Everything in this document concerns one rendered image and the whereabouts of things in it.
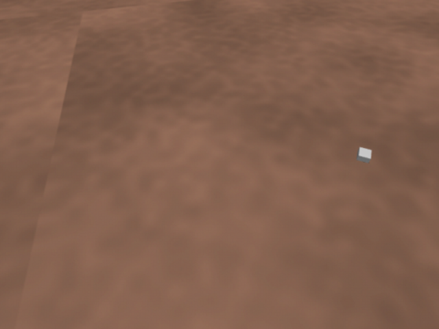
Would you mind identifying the small box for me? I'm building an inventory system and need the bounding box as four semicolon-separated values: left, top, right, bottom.
357;147;372;163

